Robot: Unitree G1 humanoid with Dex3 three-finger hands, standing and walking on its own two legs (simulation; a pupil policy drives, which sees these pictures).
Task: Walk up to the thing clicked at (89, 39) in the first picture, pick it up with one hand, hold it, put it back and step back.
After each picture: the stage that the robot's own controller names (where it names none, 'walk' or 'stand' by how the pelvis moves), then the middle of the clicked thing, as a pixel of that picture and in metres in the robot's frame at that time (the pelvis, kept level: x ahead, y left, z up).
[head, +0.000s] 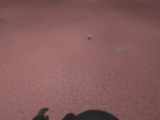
stand; (89, 37) +1.95 +0.10 -0.72
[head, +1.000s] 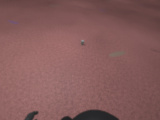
walk; (82, 42) +1.80 +0.17 -0.72
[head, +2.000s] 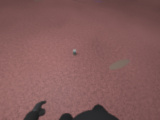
walk; (74, 52) +1.19 +0.27 -0.71
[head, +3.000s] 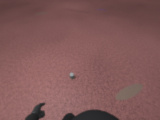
walk; (72, 76) +0.71 +0.29 -0.70
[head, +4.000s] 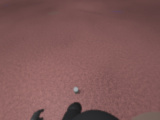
walk; (76, 90) +0.46 +0.23 -0.70
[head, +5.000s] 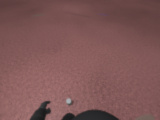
stand; (69, 102) +0.32 +0.22 -0.71
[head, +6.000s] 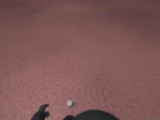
stand; (69, 104) +0.29 +0.21 -0.72
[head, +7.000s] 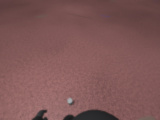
stand; (70, 101) +0.33 +0.22 -0.73
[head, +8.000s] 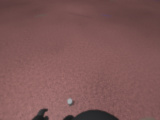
stand; (70, 102) +0.32 +0.22 -0.73
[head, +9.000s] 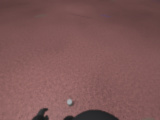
stand; (69, 102) +0.31 +0.22 -0.73
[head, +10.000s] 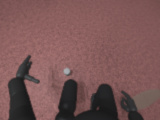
go down; (67, 72) +0.39 +0.20 -0.46
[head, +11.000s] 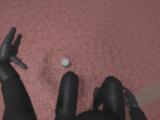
go down; (65, 63) +0.42 +0.21 -0.33
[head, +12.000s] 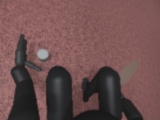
close in; (43, 56) +0.41 +0.24 -0.23
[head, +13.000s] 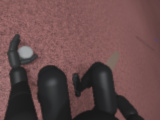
close; (25, 54) +0.41 +0.26 -0.23
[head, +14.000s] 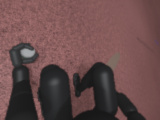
lift; (27, 53) +0.40 +0.25 -0.23
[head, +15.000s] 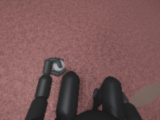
lift; (58, 67) +0.33 +0.23 -0.09
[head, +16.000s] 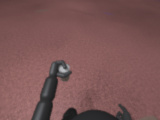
hold; (64, 72) +0.33 +0.18 +0.04
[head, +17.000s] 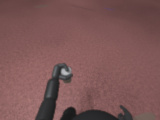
hold; (66, 75) +0.32 +0.17 -0.01
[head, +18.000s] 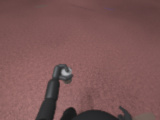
hold; (66, 75) +0.32 +0.17 -0.02
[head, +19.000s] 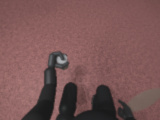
crouch; (63, 62) +0.40 +0.19 -0.08
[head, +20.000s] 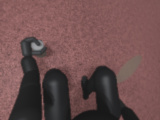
lower; (39, 49) +0.45 +0.24 -0.19
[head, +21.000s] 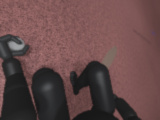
lower; (17, 47) +0.45 +0.27 -0.23
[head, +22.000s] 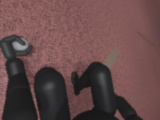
lower; (20, 47) +0.44 +0.27 -0.23
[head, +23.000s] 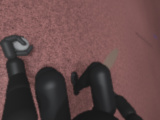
lower; (21, 47) +0.44 +0.26 -0.24
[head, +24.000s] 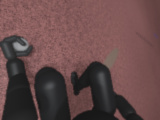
lower; (21, 47) +0.44 +0.26 -0.24
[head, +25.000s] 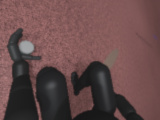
open; (25, 49) +0.43 +0.24 -0.24
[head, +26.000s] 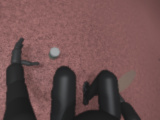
stand; (53, 53) +0.44 +0.21 -0.25
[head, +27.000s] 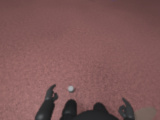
stand; (70, 89) +0.38 +0.17 -0.62
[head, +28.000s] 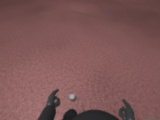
stand; (72, 97) +0.38 +0.18 -0.67
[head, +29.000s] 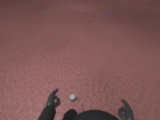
stand; (72, 98) +0.37 +0.17 -0.67
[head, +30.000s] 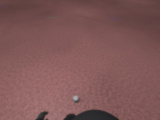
stand; (75, 99) +0.39 +0.17 -0.72
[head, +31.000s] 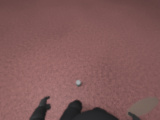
walk; (78, 83) +0.45 +0.14 -0.70
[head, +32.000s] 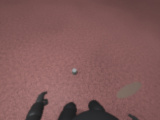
walk; (74, 71) +0.66 +0.17 -0.70
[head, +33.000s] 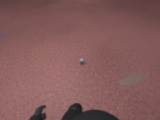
stand; (81, 61) +0.97 +0.23 -0.70
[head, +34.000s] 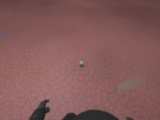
stand; (81, 64) +0.98 +0.16 -0.72
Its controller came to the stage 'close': yes
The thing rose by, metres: 0.71
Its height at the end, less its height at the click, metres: +0.00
